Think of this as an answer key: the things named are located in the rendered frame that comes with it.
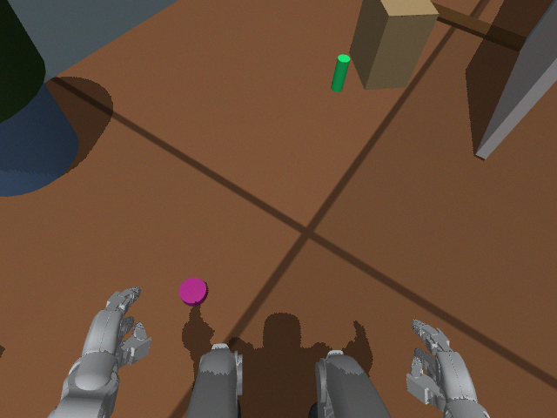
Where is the potted plant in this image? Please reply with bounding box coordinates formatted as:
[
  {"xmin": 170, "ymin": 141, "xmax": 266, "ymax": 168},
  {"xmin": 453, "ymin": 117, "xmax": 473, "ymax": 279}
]
[{"xmin": 0, "ymin": 0, "xmax": 79, "ymax": 197}]

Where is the right robot arm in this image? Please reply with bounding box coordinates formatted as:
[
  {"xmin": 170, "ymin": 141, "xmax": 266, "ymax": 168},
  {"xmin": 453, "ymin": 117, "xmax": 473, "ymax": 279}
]
[{"xmin": 444, "ymin": 399, "xmax": 490, "ymax": 418}]

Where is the right robot hand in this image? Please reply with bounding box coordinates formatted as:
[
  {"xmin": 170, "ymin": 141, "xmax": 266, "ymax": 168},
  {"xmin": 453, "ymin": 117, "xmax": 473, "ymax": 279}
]
[{"xmin": 406, "ymin": 320, "xmax": 478, "ymax": 413}]

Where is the left robot arm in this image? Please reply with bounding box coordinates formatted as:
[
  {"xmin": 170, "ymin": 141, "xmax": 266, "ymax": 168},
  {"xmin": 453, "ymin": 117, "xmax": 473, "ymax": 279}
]
[{"xmin": 47, "ymin": 352, "xmax": 120, "ymax": 418}]

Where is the left robot hand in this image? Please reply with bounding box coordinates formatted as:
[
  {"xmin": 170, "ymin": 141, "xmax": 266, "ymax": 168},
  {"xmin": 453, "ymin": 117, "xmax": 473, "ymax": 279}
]
[{"xmin": 81, "ymin": 287, "xmax": 151, "ymax": 369}]

